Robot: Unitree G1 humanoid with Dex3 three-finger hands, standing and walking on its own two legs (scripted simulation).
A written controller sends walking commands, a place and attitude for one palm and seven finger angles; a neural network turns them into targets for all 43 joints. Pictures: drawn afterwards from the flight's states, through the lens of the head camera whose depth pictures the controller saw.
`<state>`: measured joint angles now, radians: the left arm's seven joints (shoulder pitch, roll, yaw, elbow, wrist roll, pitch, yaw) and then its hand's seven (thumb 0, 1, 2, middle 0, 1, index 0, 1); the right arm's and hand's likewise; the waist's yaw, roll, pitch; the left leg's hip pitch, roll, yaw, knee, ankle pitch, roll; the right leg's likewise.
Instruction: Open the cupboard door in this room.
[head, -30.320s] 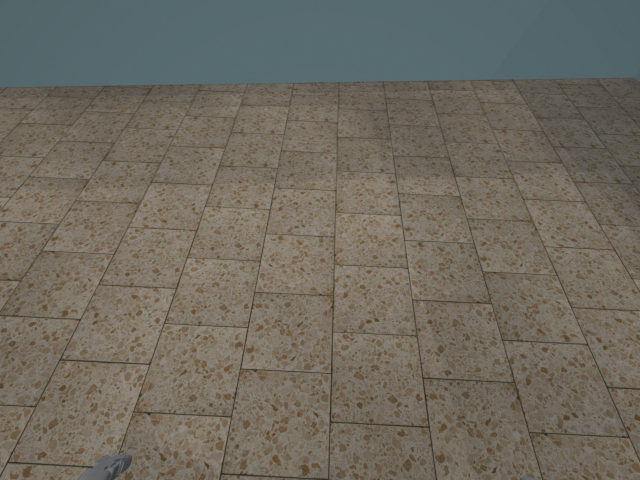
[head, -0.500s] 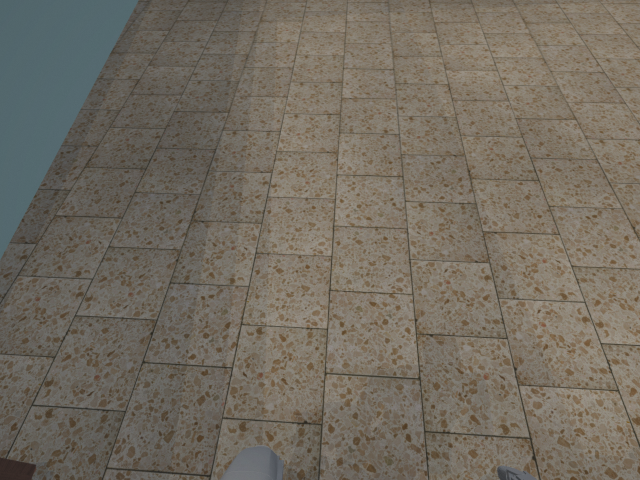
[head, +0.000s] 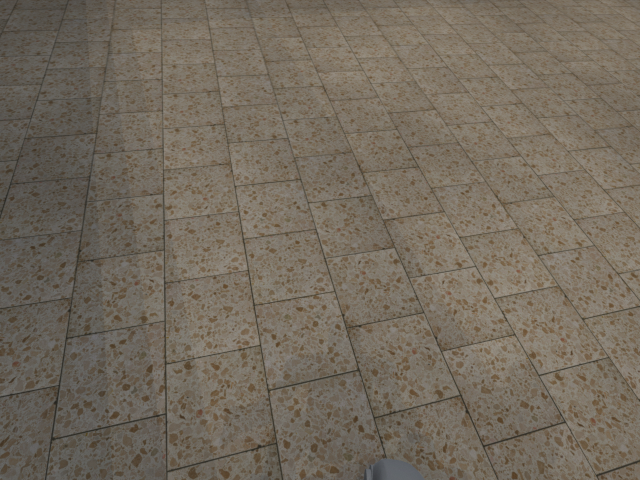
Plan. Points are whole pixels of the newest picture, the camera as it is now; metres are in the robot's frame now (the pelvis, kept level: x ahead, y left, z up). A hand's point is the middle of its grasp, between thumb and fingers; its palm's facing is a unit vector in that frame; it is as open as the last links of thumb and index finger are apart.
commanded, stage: walk to a spot facing it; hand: left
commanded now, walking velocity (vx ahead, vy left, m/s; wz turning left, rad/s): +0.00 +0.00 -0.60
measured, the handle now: out of the picture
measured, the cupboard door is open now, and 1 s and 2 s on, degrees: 0 0 0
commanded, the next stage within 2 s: turn to face it in 0.40 s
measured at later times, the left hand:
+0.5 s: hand (257, 444) +0.18 +0.10 -0.16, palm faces -0.30 -0.93 -0.23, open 7.4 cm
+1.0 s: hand (218, 418) +0.22 +0.16 -0.18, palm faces -0.12 -0.97 -0.21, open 7.4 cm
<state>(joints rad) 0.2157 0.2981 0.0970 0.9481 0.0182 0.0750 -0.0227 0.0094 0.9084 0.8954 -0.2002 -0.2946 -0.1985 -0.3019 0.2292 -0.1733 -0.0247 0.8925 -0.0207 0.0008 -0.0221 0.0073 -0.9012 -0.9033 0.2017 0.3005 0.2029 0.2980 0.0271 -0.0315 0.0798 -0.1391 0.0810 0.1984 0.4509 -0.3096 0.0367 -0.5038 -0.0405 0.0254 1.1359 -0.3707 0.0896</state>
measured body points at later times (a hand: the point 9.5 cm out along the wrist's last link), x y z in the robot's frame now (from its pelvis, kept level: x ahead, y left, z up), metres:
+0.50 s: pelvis +0.05 -0.06 +0.00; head +0.08 -0.09 +0.45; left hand +0.20 +0.14 -0.14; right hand +0.03 -0.33 -0.15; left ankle +0.11 +0.10 -0.67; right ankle +0.01 -0.15 -0.74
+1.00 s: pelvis +0.13 -0.02 +0.00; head +0.17 -0.01 +0.45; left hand +0.22 +0.21 -0.16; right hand +0.13 -0.27 -0.14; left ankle +0.17 +0.04 -0.74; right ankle +0.05 -0.19 -0.66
